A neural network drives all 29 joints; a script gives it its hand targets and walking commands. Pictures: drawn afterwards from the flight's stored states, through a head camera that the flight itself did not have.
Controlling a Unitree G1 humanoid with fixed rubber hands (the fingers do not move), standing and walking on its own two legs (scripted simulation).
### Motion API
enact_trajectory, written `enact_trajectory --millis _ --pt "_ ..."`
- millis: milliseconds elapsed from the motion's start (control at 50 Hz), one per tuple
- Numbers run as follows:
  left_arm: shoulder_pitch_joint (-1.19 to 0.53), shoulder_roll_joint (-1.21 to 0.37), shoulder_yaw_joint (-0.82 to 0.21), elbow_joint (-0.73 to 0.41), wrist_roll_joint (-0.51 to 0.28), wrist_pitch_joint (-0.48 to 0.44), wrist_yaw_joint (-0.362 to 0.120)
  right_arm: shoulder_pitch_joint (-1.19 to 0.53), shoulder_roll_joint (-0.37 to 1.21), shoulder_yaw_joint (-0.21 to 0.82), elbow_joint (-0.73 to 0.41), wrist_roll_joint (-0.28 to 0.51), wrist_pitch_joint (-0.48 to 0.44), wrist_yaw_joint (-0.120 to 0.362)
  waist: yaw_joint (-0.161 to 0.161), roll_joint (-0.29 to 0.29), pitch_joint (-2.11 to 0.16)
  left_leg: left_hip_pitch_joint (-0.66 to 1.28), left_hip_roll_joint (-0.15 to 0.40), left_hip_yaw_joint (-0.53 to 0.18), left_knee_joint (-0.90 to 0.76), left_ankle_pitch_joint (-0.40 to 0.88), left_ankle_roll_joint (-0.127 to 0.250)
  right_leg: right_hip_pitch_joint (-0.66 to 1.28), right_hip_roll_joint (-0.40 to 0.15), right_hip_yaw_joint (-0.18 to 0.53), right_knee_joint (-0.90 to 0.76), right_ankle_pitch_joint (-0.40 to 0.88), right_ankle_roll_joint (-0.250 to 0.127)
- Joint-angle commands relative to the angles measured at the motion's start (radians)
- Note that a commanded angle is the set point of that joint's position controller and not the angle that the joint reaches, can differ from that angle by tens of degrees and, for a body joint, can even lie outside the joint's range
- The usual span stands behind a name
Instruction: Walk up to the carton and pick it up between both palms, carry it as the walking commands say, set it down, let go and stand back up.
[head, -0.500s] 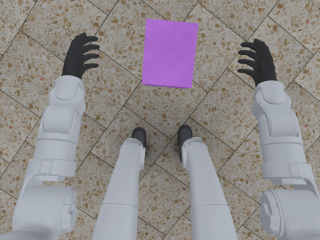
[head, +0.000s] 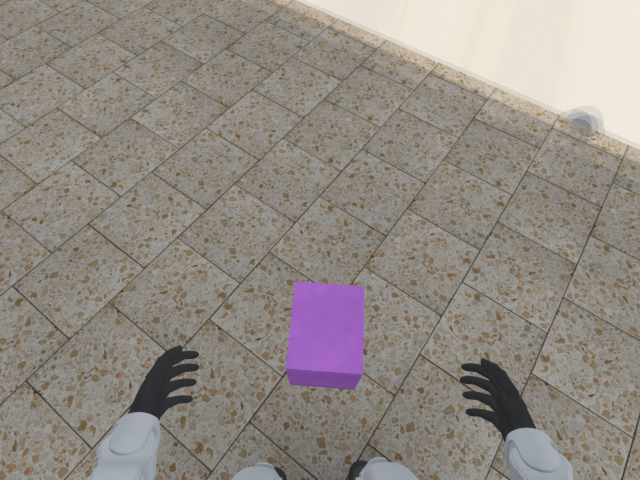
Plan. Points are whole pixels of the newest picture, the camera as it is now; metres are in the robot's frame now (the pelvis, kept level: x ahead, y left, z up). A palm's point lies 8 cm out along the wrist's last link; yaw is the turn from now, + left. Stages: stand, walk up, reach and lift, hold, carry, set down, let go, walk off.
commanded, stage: let go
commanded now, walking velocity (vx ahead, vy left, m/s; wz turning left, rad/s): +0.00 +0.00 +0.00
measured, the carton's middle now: (325, 337) +0.46 -0.02 -0.65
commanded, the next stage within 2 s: stand in 0.54 s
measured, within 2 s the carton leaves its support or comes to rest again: neither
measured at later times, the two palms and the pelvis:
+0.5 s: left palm (141, 419) +0.20 +0.22 -0.07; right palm (518, 415) +0.20 -0.23 -0.06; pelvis +0.05 +0.00 +0.01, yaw +0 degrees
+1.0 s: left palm out of the picture +0.10 +0.28 -0.09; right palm out of the picture +0.09 -0.28 -0.09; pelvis +0.03 +0.00 +0.01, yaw +0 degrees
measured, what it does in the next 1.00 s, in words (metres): stands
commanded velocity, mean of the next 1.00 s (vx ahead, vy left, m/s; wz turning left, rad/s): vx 0.00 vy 0.00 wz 0.00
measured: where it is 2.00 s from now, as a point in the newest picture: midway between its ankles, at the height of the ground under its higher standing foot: outside the picture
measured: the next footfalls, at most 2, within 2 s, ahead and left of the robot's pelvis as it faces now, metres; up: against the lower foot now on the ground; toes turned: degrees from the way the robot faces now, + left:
none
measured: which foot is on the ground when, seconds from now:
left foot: down 0.00-1.00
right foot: down 0.00-1.00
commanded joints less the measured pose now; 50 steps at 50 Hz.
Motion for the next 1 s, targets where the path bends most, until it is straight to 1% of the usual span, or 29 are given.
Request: enact_trajectory --millis 0,40,60,140,160,220,260,280,300,320,340,360,400,420,480,500,520,560,600,620,640,660,680,760,800,840,860,960,980 --pt "0.017 0.121 0.033 -0.169 -0.002 -0.052 -0.010 0.020 -0.119 -0.033 -0.174 -0.016 -0.054 -0.001 0.012 -0.012 -0.252 0.168 -0.018 0.075 -0.198 0.095 0.012 0.306 0.002 -0.046 -0.164 0.103 0.024" --pt "0.040 0.107 0.001 -0.201 -0.014 -0.057 -0.011 0.051 -0.120 -0.021 -0.186 -0.017 -0.058 0.005 0.002 -0.005 -0.206 0.180 -0.009 0.060 -0.225 0.123 0.012 0.330 0.012 -0.055 -0.165 0.136 0.017" --pt "0.073 0.128 0.003 -0.221 -0.009 -0.060 -0.016 0.074 -0.130 -0.013 -0.194 -0.004 -0.060 0.008 0.009 0.030 -0.224 0.210 -0.016 0.068 -0.220 0.175 0.010 0.351 0.009 -0.051 -0.174 0.194 0.017" --pt "0.138 0.142 -0.002 -0.229 -0.008 -0.052 -0.018 0.102 -0.134 -0.005 -0.205 0.009 -0.055 0.018 0.010 0.029 -0.203 0.234 -0.022 0.063 -0.215 0.206 -0.013 0.386 0.013 -0.057 -0.180 0.234 0.017" --pt "0.121 0.143 -0.005 -0.240 -0.017 -0.053 -0.023 0.097 -0.128 -0.014 -0.214 0.004 -0.053 0.015 0.007 -0.004 -0.216 0.249 -0.023 0.060 -0.213 0.228 -0.011 0.390 0.016 -0.054 -0.173 0.266 0.025" --pt "0.142 0.147 -0.004 -0.228 -0.023 -0.046 -0.023 0.092 -0.138 -0.014 -0.222 -0.001 -0.043 0.012 0.013 -0.034 -0.197 0.239 -0.027 0.066 -0.209 0.249 -0.012 0.394 0.020 -0.054 -0.159 0.317 0.030" --pt "0.174 0.145 -0.017 -0.224 -0.026 -0.038 -0.027 0.118 -0.140 -0.019 -0.200 -0.002 -0.037 0.006 0.008 -0.018 -0.203 0.239 -0.029 0.069 -0.192 0.290 -0.026 0.414 0.016 -0.049 -0.153 0.381 0.028" --pt "0.175 0.157 -0.008 -0.244 -0.027 -0.041 -0.027 0.134 -0.141 -0.027 -0.209 -0.006 -0.036 0.009 0.006 -0.041 -0.245 0.260 -0.034 0.063 -0.185 0.325 -0.021 0.448 0.019 -0.052 -0.136 0.437 0.036" --pt "0.154 0.155 0.006 -0.232 -0.012 -0.036 -0.021 0.148 -0.131 -0.025 -0.172 -0.011 -0.032 0.007 -0.002 -0.017 -0.222 0.255 -0.026 0.059 -0.186 0.316 -0.027 0.424 0.018 -0.047 -0.140 0.422 0.029" --pt "0.160 0.165 0.007 -0.228 -0.010 -0.037 -0.016 0.119 -0.142 -0.026 -0.198 -0.013 -0.035 0.006 0.016 -0.030 -0.212 0.261 -0.032 0.056 -0.188 0.338 -0.025 0.420 0.024 -0.051 -0.143 0.450 0.036" --pt "0.167 0.162 -0.003 -0.230 -0.009 -0.033 -0.014 0.117 -0.145 -0.018 -0.187 0.001 -0.033 0.005 0.019 0.012 -0.218 0.257 -0.033 0.058 -0.184 0.340 -0.032 0.429 0.023 -0.046 -0.136 0.460 0.029" --pt "0.188 0.151 -0.009 -0.205 -0.018 -0.032 -0.014 0.139 -0.142 -0.009 -0.181 -0.009 -0.030 0.003 0.011 -0.047 -0.228 0.244 -0.032 0.053 -0.182 0.365 -0.021 0.450 0.024 -0.040 -0.122 0.511 0.032" --pt "0.184 0.154 -0.010 -0.204 -0.012 -0.024 -0.009 0.163 -0.144 -0.001 -0.142 -0.006 -0.019 -0.006 0.012 0.006 -0.227 0.249 -0.032 0.056 -0.180 0.384 -0.029 0.466 0.024 -0.032 -0.127 0.548 0.032" --pt "0.184 0.148 -0.023 -0.203 -0.020 -0.023 -0.011 0.146 -0.140 -0.013 -0.159 -0.008 -0.025 -0.008 0.002 -0.005 -0.235 0.269 -0.032 0.049 -0.174 0.427 -0.033 0.449 0.026 -0.031 -0.124 0.573 0.030" --pt "0.160 0.168 -0.015 -0.165 -0.009 -0.015 0.002 0.120 -0.132 0.015 -0.133 0.003 0.011 -0.019 0.029 0.029 -0.181 0.270 -0.025 0.047 -0.166 0.398 -0.028 0.411 0.021 -0.027 -0.130 0.539 0.036" --pt "0.141 0.173 -0.013 -0.165 -0.012 -0.015 0.006 0.109 -0.120 0.002 -0.143 -0.003 0.023 -0.026 0.029 0.015 -0.204 0.254 -0.020 0.038 -0.150 0.424 -0.030 0.420 0.024 -0.023 -0.112 0.546 0.035" --pt "0.197 0.252 0.015 -0.017 0.011 -0.040 0.039 0.150 -0.276 -0.042 0.003 -0.012 -0.031 -0.055 0.046 0.025 -0.416 0.293 0.060 0.029 -0.090 0.641 -0.012 0.397 -0.072 -0.017 -0.086 0.637 0.036" --pt "0.207 0.271 0.017 0.010 0.014 -0.068 0.055 0.178 -0.278 -0.048 0.050 -0.009 -0.077 -0.067 0.024 0.035 -0.401 0.343 0.080 0.020 -0.067 0.770 0.010 0.374 -0.075 -0.005 -0.063 0.679 0.008" --pt "0.214 0.257 0.007 0.055 0.017 -0.083 0.059 0.157 -0.236 -0.036 0.082 -0.006 -0.101 -0.071 0.029 0.016 -0.393 0.327 0.085 0.008 -0.085 0.702 0.017 0.356 -0.076 -0.007 -0.084 0.619 0.004" --pt "0.222 0.241 0.001 0.077 0.011 -0.088 0.054 0.176 -0.251 -0.035 0.102 -0.012 -0.104 -0.072 0.027 0.062 -0.360 0.320 0.074 0.022 -0.091 0.700 0.017 0.333 -0.075 -0.008 -0.097 0.609 0.007" --pt "0.220 0.243 -0.002 0.097 0.009 -0.093 0.055 0.153 -0.246 -0.038 0.110 -0.014 -0.108 -0.075 0.028 0.056 -0.314 0.300 0.073 0.018 -0.092 0.635 0.023 0.300 -0.086 0.016 -0.123 0.581 0.005" --pt "0.191 0.248 -0.007 0.113 0.018 -0.098 0.053 0.173 -0.223 -0.032 0.130 -0.010 -0.104 -0.074 0.013 -0.007 -0.267 0.286 0.069 0.020 -0.114 0.613 0.016 0.279 -0.079 0.004 -0.123 0.587 0.002" --pt "0.181 0.264 0.004 0.110 0.020 -0.097 0.056 0.172 -0.241 -0.030 0.135 -0.012 -0.107 -0.072 0.015 -0.034 -0.275 0.269 0.079 0.005 -0.127 0.571 0.020 0.281 -0.076 -0.001 -0.131 0.535 0.005" --pt "0.189 0.264 -0.005 0.145 0.019 -0.115 0.057 0.156 -0.270 -0.041 0.150 -0.020 -0.113 -0.080 0.018 0.004 -0.226 0.234 0.088 -0.014 -0.172 0.361 0.028 0.240 -0.083 0.034 -0.160 0.334 -0.003" --pt "0.199 0.278 0.003 0.157 0.019 -0.120 0.061 0.180 -0.282 -0.039 0.160 -0.024 -0.120 -0.077 0.023 -0.036 -0.142 0.180 0.096 -0.038 -0.189 0.320 0.043 0.204 -0.079 0.045 -0.173 0.269 -0.010" --pt "0.200 0.297 -0.002 0.173 0.021 -0.124 0.057 0.167 -0.291 -0.034 0.173 -0.024 -0.128 -0.075 0.023 0.001 -0.149 0.155 0.102 -0.039 -0.213 0.220 0.041 0.203 -0.081 0.048 -0.180 0.172 -0.016" --pt "0.196 0.295 0.001 0.174 0.019 -0.127 0.052 0.175 -0.294 -0.028 0.179 -0.024 -0.135 -0.076 0.028 0.047 -0.107 0.134 0.099 -0.041 -0.212 0.193 0.041 0.182 -0.089 0.072 -0.191 0.151 -0.020" --pt "0.209 0.324 -0.004 0.207 0.015 -0.136 0.048 0.175 -0.312 -0.018 0.219 -0.021 -0.145 -0.069 0.033 -0.014 -0.085 0.088 0.114 -0.078 -0.255 0.026 0.058 0.167 -0.077 0.079 -0.204 0.018 -0.028" --pt "0.222 0.333 -0.004 0.216 0.016 -0.140 0.050 0.197 -0.311 -0.017 0.231 -0.020 -0.144 -0.068 0.022 0.004 -0.041 0.084 0.100 -0.074 -0.249 0.016 0.056 0.135 -0.077 0.089 -0.208 -0.004 -0.031"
